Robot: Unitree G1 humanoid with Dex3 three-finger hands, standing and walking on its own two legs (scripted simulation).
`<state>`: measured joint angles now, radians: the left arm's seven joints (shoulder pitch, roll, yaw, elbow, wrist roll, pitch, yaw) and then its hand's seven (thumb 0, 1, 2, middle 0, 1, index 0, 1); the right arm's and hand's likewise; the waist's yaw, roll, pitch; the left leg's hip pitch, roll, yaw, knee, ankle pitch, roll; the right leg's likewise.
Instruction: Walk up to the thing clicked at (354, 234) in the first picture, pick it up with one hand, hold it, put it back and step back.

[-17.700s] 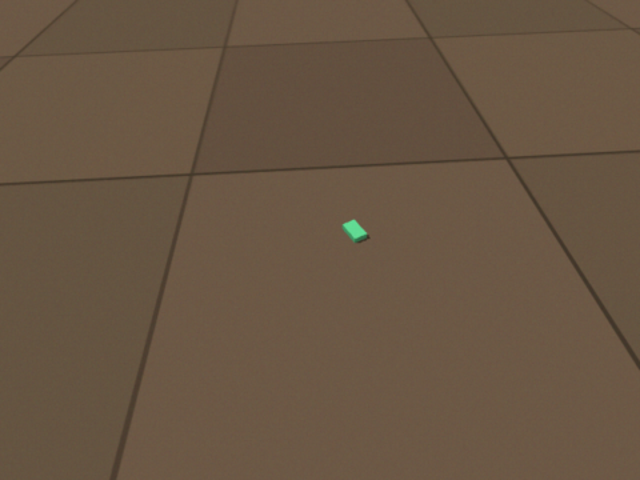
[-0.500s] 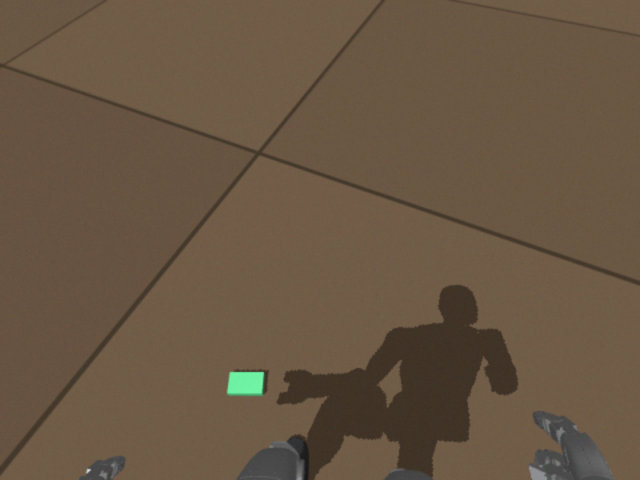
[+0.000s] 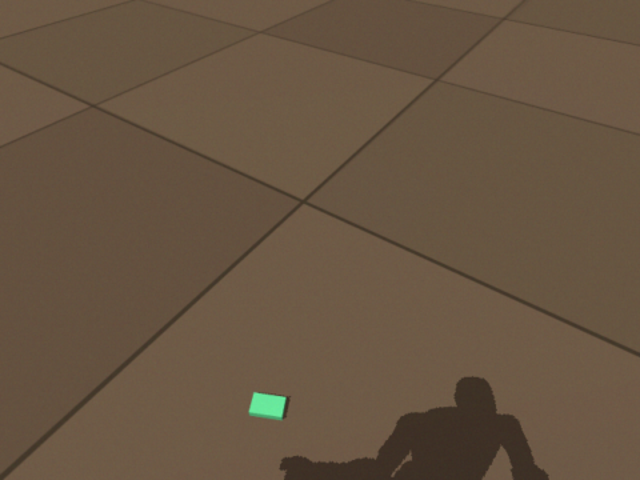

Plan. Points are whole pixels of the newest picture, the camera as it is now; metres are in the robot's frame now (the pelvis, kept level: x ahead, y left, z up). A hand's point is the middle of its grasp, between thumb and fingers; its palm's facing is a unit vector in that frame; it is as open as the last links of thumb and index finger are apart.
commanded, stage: walk up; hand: left
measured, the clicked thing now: (267, 406) +0.53 +0.19 -0.75
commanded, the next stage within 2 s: none
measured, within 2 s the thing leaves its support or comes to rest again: neither
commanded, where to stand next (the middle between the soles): +0.15 -0.03 m, yaw -4 degrees
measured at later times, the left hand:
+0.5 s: hand out of the picture +0.16 +0.22 -0.13, palm faces -0.07 -0.91 -0.42, open 7.4 cm
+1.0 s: hand out of the picture +0.15 +0.27 -0.18, palm faces -0.08 -0.93 -0.35, open 7.4 cm
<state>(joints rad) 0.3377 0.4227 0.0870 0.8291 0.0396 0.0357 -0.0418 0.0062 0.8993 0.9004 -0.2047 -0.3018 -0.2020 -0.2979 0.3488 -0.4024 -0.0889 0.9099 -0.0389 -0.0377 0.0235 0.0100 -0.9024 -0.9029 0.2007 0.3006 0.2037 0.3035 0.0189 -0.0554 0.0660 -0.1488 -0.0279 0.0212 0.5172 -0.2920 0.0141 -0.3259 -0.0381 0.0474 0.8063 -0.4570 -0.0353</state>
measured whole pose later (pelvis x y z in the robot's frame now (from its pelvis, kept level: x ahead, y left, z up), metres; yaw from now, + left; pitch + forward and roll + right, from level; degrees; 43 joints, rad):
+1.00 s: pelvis +0.02 +0.01 -0.02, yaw -2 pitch -2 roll -1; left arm 0.12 0.43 0.06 0.86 0.01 0.06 0.02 0.01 0.90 0.90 -0.20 -0.30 -0.20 -0.30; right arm 0.20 -0.36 -0.05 0.88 -0.03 0.01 0.00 0.01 -0.90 -0.90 0.20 0.30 0.21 0.30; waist -0.02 -0.08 0.18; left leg -0.41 0.00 0.00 0.71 -0.26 0.03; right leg -0.51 0.10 0.15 1.24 -0.45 -0.03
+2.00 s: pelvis +0.07 -0.02 +0.00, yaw +1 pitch -3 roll -1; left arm 0.32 0.42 0.05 0.87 0.01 0.00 -0.04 0.01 0.90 0.90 -0.20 -0.30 -0.20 -0.30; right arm 0.35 -0.39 -0.05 0.83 -0.01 -0.09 0.03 0.00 -0.90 -0.90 0.20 0.30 0.20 0.30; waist -0.02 -0.07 0.10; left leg -0.23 0.02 0.01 0.55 -0.26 0.02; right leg -0.41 -0.03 0.01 1.08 -0.43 -0.04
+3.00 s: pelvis +0.06 -0.06 +0.00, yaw -1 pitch -2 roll -1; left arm 0.30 0.42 0.06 0.97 0.03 -0.04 -0.03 0.01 0.90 0.90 -0.20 -0.30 -0.20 -0.30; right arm 0.32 -0.44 -0.07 0.89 -0.03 -0.02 0.04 0.00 -0.90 -0.90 0.20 0.30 0.21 0.30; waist -0.02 0.03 0.09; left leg -0.14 0.08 0.03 0.61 -0.41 0.01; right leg -0.24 0.01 -0.04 0.54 -0.26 -0.02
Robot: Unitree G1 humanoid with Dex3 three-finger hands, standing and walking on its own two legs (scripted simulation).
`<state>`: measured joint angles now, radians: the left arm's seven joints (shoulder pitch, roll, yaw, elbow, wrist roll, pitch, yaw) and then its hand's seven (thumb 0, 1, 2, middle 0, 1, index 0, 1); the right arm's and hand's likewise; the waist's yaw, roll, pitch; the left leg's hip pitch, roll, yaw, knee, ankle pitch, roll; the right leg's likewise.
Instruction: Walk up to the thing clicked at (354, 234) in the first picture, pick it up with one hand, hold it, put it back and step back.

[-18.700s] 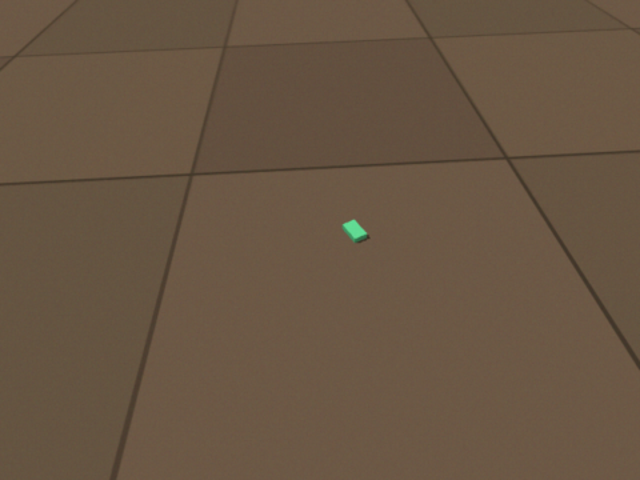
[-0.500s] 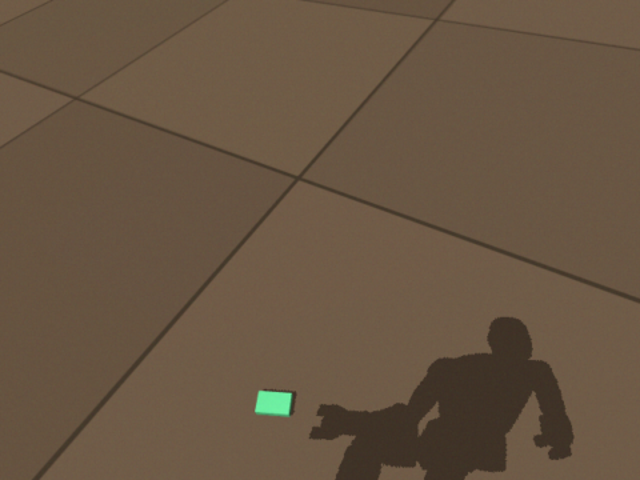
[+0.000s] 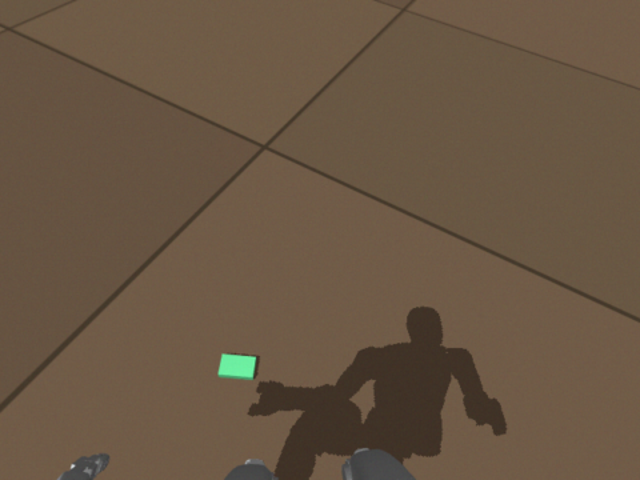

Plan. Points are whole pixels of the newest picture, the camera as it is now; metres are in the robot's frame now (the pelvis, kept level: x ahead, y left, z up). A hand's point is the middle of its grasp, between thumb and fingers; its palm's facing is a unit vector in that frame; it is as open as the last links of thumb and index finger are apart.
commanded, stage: walk up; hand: left
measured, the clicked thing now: (237, 366) +0.50 +0.21 -0.74
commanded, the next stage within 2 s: none
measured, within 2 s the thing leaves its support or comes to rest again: neither
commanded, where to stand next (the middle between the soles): +0.13 -0.04 m, yaw -2 degrees
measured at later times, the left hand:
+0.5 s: hand out of the picture -0.03 +0.23 -0.08, palm faces +0.00 -0.87 -0.49, open 7.4 cm
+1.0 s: hand out of the picture +0.09 +0.24 -0.14, palm faces -0.02 -0.95 -0.31, open 7.4 cm
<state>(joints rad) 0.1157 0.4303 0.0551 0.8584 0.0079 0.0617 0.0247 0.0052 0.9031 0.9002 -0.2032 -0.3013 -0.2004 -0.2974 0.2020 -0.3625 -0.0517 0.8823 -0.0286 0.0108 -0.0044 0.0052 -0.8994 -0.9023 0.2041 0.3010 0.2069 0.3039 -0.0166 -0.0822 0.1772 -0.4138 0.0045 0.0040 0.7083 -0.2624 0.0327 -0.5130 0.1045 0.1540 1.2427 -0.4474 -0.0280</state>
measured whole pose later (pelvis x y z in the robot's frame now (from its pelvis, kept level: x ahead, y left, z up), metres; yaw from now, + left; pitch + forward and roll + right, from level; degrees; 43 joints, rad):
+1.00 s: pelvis +0.05 -0.03 +0.02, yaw +3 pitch -3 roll -1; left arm 0.32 0.42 0.05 0.87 0.01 0.00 -0.04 0.01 0.90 0.90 -0.20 -0.30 -0.20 -0.30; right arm 0.35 -0.39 -0.05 0.83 -0.01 -0.09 0.03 0.00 -0.90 -0.90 0.20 0.30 0.20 0.30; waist -0.02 -0.07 0.10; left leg -0.23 0.02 0.01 0.55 -0.26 0.02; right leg -0.41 -0.03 0.01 1.08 -0.43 -0.04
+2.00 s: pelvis +0.04 -0.06 +0.01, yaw +1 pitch -2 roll -1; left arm 0.30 0.42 0.06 0.97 0.03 -0.04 -0.03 0.01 0.90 0.90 -0.20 -0.30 -0.20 -0.30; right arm 0.32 -0.44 -0.07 0.89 -0.03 -0.02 0.04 0.00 -0.90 -0.90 0.20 0.30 0.21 0.30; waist -0.02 0.03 0.09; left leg -0.14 0.08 0.03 0.61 -0.41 0.01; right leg -0.24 0.01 -0.04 0.54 -0.26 -0.02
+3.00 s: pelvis +0.02 -0.04 +0.02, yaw +1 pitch -2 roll +1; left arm 0.33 0.38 0.08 0.90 0.05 -0.02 -0.03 0.01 0.90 0.90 -0.21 -0.30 -0.20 -0.30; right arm 0.30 -0.41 -0.06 0.97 -0.02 0.01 0.04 0.01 -0.90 -0.90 0.20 0.30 0.20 0.30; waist 0.04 0.03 0.06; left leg -0.32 -0.03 -0.03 0.76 -0.46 0.00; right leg -0.15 -0.03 -0.04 0.57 -0.39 -0.03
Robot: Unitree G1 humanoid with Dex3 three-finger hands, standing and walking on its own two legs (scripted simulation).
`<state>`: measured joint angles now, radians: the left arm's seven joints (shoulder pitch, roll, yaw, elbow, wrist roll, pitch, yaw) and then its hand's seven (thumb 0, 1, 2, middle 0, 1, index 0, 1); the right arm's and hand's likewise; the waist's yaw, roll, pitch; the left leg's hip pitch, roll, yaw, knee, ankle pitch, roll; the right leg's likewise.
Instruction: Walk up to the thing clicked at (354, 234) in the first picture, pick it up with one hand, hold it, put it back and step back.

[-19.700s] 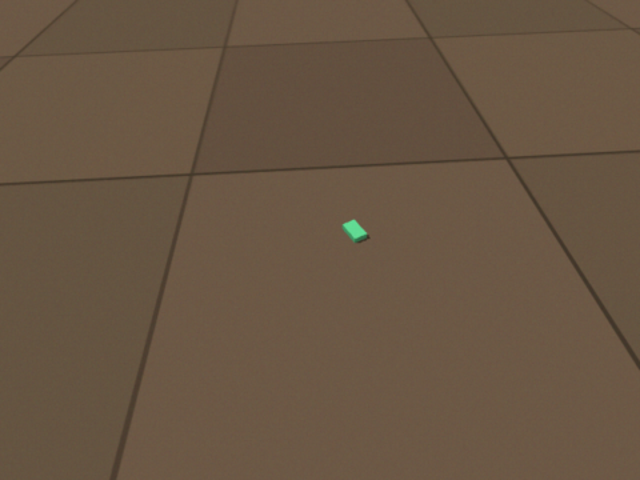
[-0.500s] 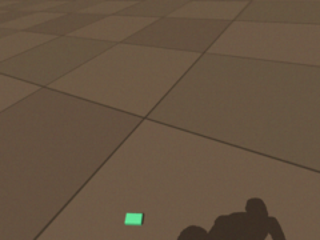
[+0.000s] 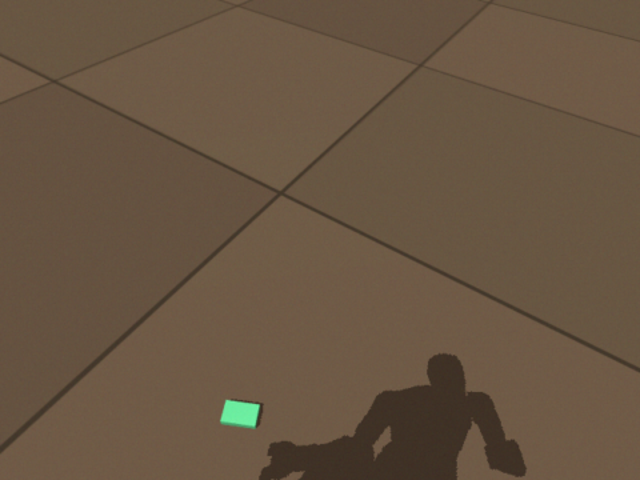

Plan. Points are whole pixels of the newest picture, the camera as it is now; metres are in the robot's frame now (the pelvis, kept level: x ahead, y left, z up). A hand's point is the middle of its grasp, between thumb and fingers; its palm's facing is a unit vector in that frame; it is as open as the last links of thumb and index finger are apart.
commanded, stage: walk up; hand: left
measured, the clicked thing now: (240, 414) +0.46 +0.21 -0.75
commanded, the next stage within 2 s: none
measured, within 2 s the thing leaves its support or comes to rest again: neither
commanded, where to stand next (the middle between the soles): +0.08 -0.01 m, yaw -5 degrees
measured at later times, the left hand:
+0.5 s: hand out of the picture +0.12 +0.25 -0.15, palm faces -0.01 -0.89 -0.47, open 7.4 cm
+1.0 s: hand out of the picture +0.03 +0.25 -0.15, palm faces -0.10 -0.91 -0.41, open 7.4 cm
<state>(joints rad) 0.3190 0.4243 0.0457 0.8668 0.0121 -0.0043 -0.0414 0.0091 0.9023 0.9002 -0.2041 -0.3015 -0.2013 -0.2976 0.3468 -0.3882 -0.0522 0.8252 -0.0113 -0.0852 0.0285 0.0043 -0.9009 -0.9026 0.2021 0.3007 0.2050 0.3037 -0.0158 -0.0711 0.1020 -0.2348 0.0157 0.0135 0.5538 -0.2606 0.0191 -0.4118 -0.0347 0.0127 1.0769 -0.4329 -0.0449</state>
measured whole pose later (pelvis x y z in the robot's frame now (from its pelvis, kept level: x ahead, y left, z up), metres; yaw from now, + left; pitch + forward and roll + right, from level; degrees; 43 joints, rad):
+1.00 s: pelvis -0.01 -0.03 +0.00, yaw -2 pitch -2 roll -1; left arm 0.30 0.42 0.06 0.97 0.03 -0.04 -0.03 0.01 0.90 0.90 -0.20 -0.30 -0.20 -0.30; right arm 0.32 -0.44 -0.07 0.89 -0.03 -0.02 0.04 0.00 -0.90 -0.90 0.20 0.30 0.21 0.30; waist -0.02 0.03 0.09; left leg -0.14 0.08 0.03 0.61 -0.41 0.01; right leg -0.24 0.01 -0.04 0.54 -0.26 -0.02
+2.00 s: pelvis -0.04 -0.01 +0.00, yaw -2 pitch -2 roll +1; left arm 0.33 0.38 0.08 0.90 0.05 -0.02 -0.03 0.01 0.90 0.90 -0.21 -0.30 -0.20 -0.30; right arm 0.30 -0.41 -0.06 0.97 -0.02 0.01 0.04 0.01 -0.90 -0.90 0.20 0.30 0.20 0.30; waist 0.04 0.03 0.06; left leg -0.32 -0.03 -0.03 0.76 -0.46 0.00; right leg -0.15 -0.03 -0.04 0.57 -0.39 -0.03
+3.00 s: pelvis -0.08 -0.01 +0.00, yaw +2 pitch -3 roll -2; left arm 0.18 0.41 0.09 0.93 0.00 0.07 0.00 0.01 0.90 0.90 -0.21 -0.30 -0.20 -0.30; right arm 0.30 -0.39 -0.05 0.99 -0.06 0.04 0.01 0.01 -0.90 -0.90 0.20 0.30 0.21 0.30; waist -0.03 -0.03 0.06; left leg -0.23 0.02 0.00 0.61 -0.33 0.02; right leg -0.58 0.09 0.14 1.17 -0.36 -0.01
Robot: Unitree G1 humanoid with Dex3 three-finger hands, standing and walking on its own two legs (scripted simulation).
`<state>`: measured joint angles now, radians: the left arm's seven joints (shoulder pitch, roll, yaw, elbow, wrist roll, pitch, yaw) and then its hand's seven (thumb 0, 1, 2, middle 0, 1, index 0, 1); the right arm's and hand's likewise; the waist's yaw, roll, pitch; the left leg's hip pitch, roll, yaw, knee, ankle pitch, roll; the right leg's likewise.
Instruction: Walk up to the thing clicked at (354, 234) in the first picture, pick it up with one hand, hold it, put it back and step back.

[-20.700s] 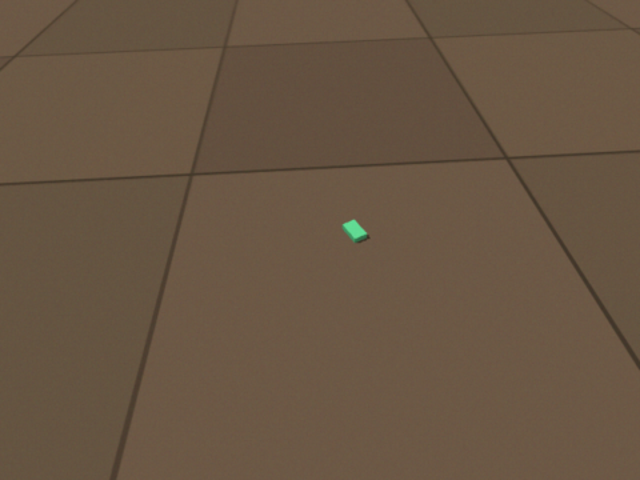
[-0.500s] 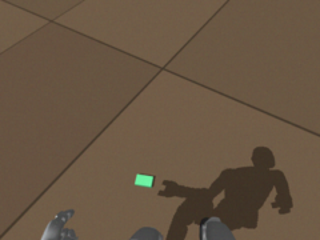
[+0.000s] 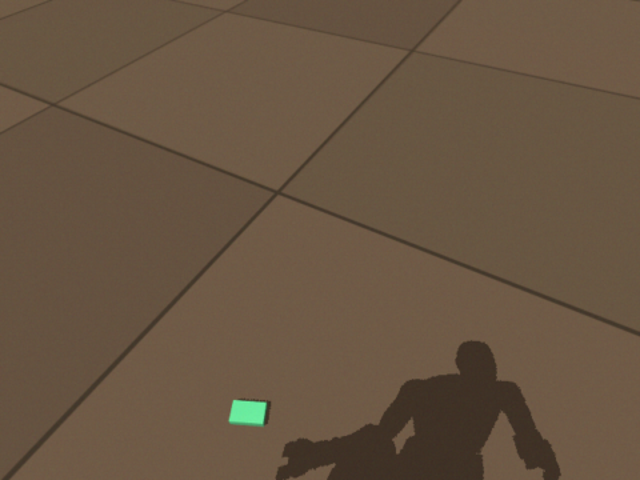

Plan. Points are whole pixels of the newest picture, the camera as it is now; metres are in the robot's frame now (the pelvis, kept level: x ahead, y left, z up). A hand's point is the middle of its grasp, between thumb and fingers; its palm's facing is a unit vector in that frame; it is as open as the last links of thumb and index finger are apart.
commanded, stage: walk up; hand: left
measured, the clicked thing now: (248, 413) +0.46 +0.26 -0.75
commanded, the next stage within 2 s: none
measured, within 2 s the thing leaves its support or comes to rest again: neither
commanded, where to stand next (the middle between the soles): +0.09 +0.02 m, yaw -3 degrees
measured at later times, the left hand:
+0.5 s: hand out of the picture +0.16 +0.29 -0.17, palm faces -0.02 -0.92 -0.39, open 7.4 cm
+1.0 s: hand out of the picture +0.00 +0.30 -0.13, palm faces +0.02 -0.91 -0.41, open 7.4 cm
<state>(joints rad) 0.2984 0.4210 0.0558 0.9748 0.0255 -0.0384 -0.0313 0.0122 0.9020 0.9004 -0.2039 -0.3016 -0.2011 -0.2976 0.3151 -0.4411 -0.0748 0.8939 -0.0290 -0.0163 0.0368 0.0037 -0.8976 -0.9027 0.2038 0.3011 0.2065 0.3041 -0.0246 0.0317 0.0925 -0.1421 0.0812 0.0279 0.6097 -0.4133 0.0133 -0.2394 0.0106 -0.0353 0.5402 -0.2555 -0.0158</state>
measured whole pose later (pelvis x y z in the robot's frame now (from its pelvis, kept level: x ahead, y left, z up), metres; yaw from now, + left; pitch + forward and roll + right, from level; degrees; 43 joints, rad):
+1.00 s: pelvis -0.03 +0.02 +0.00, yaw +0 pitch -2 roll +1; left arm 0.33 0.38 0.08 0.90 0.05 -0.02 -0.03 0.01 0.90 0.90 -0.21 -0.30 -0.20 -0.30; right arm 0.30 -0.41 -0.06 0.97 -0.02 0.01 0.04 0.01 -0.90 -0.90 0.20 0.30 0.20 0.30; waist 0.04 0.03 0.06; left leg -0.32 -0.03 -0.03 0.76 -0.46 0.00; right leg -0.15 -0.03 -0.04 0.57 -0.39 -0.03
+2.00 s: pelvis -0.06 +0.02 +0.00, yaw +4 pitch -3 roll -2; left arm 0.18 0.41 0.09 0.93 0.00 0.07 0.00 0.01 0.90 0.90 -0.21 -0.30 -0.20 -0.30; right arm 0.30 -0.39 -0.05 0.99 -0.06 0.04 0.01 0.01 -0.90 -0.90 0.20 0.30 0.21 0.30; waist -0.03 -0.03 0.06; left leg -0.23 0.02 0.00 0.61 -0.33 0.02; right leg -0.58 0.09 0.14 1.17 -0.36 -0.01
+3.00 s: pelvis +0.02 +0.02 -0.01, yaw +0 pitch -2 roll +0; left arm 0.15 0.38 0.01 0.85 -0.04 0.00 0.07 0.01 0.90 0.90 -0.21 -0.30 -0.20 -0.30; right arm 0.05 -0.36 -0.06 0.77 -0.02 0.06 0.02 0.00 -0.90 -0.90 0.20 0.30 0.21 0.30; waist -0.01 0.00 0.23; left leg -0.39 -0.01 0.03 0.60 -0.18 0.04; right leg -0.41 0.01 0.02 1.02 -0.53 0.00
